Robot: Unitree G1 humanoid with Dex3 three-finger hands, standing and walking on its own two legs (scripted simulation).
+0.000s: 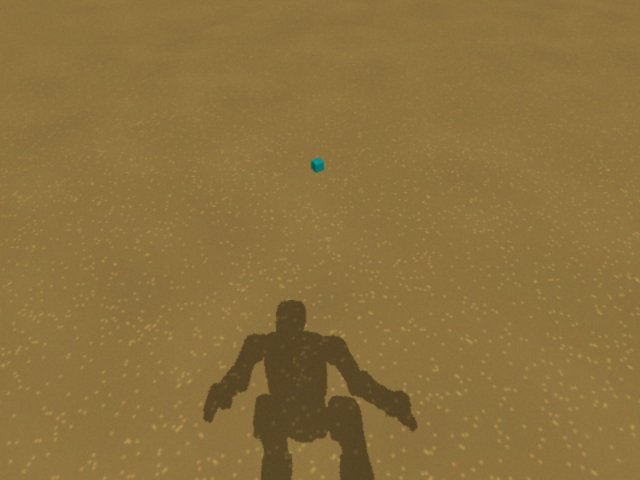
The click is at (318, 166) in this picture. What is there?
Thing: cube
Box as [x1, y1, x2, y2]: [311, 158, 323, 172]
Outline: 319,158 311,160 311,167 316,172 323,169 323,162
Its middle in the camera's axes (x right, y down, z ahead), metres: -0.02 -0.38 +2.02
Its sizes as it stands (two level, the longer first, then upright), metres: 0.050 0.050 0.050
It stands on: the floor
